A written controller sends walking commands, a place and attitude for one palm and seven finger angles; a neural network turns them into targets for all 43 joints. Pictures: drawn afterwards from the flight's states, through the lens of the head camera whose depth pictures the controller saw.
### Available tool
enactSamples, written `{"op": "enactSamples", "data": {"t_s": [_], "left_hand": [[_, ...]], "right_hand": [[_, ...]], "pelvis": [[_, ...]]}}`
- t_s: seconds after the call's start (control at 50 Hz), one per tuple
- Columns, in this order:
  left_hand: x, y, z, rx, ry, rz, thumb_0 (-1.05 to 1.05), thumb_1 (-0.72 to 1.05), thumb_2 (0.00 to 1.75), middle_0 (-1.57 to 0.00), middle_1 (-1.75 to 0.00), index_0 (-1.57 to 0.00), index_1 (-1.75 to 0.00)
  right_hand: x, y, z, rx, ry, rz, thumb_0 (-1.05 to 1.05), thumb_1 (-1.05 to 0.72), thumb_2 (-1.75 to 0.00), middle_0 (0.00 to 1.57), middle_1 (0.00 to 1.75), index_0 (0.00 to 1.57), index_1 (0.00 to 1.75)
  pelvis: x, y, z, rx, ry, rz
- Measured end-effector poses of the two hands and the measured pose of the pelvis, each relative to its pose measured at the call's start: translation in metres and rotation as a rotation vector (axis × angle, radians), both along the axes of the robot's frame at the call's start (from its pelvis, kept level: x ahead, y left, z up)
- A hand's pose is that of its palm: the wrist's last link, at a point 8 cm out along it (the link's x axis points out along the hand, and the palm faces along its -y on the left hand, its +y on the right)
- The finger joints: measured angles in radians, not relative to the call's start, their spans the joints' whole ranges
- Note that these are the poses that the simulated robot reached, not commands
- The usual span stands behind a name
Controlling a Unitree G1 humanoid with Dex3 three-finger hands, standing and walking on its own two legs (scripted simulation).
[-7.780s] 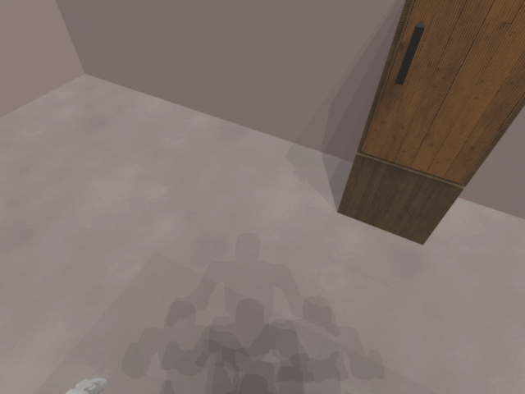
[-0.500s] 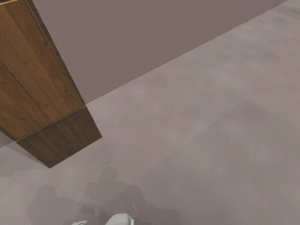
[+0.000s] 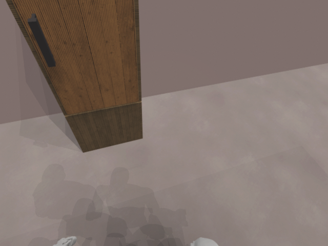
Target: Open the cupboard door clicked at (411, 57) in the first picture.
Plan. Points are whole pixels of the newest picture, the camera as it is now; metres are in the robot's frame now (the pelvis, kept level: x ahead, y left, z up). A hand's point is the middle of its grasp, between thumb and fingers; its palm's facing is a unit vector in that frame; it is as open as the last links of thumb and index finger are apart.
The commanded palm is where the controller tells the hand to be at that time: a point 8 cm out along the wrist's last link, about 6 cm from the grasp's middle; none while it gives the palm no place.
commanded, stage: turn to face it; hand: left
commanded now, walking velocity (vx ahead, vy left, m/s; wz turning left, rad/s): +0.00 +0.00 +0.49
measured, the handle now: (43, 41) +0.72 +0.48 +0.07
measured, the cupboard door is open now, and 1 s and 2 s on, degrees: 0 0 0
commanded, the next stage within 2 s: take the last steps up to it in 0.40 s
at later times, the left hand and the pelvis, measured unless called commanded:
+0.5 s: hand out of the picture +0.01 +0.14 -0.15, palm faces +0.25 -0.93 -0.27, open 7.4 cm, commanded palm none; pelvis -0.02 -0.06 +0.00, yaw +14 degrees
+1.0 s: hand out of the picture -0.04 +0.19 -0.17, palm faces +0.35 -0.92 -0.18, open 7.4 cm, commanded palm none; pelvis +0.01 +0.01 +0.00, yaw +18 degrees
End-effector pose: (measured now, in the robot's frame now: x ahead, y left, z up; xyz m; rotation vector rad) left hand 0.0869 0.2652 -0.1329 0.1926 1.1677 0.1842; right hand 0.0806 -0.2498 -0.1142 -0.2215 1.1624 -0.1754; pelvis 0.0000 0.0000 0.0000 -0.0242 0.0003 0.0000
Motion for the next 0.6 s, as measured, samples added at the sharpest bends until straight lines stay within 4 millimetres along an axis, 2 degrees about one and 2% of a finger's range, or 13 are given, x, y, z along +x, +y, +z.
{"op": "enactSamples", "data": {"t_s": [0.14, 0.24, 0.34, 0.44, 0.52, 0.6], "left_hand": [[0.016, -0.024, 0.013, 0.020, -0.079, 0.011, 0.01, 0.91, 0.90, -0.20, -0.30, -0.20, -0.30], [0.010, -0.050, 0.019, 0.052, -0.134, 0.028, 0.01, 0.91, 0.90, -0.20, -0.30, -0.20, -0.30], [-0.028, -0.069, 0.028, 0.057, -0.103, 0.088, 0.01, 0.91, 0.90, -0.20, -0.30, -0.21, -0.30], [-0.070, -0.079, 0.025, 0.040, -0.044, 0.169, 0.01, 0.90, 0.90, -0.20, -0.30, -0.21, -0.30], [-0.107, -0.082, 0.017, 0.016, 0.009, 0.233, 0.01, 0.90, 0.90, -0.20, -0.30, -0.21, -0.30], [-0.152, -0.078, 0.005, -0.017, 0.071, 0.304, 0.01, 0.90, 0.90, -0.20, -0.30, -0.21, -0.30]], "right_hand": [[-0.028, -0.013, -0.020, 0.044, 0.081, 0.000, 0.00, -0.90, -0.90, 0.21, 0.30, 0.20, 0.30], [-0.042, -0.037, -0.043, 0.079, 0.133, 0.011, 0.00, -0.90, -0.90, 0.21, 0.30, 0.20, 0.30], [-0.041, -0.054, -0.044, 0.085, 0.165, 0.051, 0.01, -0.91, -0.90, 0.20, 0.30, 0.20, 0.30], [-0.034, -0.062, -0.038, 0.071, 0.175, 0.103, 0.00, -0.91, -0.90, 0.20, 0.30, 0.20, 0.30], [-0.023, -0.058, -0.033, 0.047, 0.187, 0.158, 0.00, -0.91, -0.90, 0.20, 0.30, 0.20, 0.30], [-0.004, -0.038, -0.027, 0.026, 0.163, 0.234, 0.00, -0.91, -0.90, 0.20, 0.30, 0.19, 0.30]], "pelvis": [[-0.006, -0.019, -0.003, 0.015, 0.000, 0.067], [-0.012, -0.043, -0.013, 0.034, 0.002, 0.110], [-0.017, -0.056, -0.006, 0.048, -0.018, 0.173], [-0.021, -0.062, 0.000, 0.061, -0.022, 0.223], [-0.026, -0.060, 0.001, 0.065, -0.017, 0.257], [-0.033, -0.050, 0.000, 0.057, -0.013, 0.284]]}}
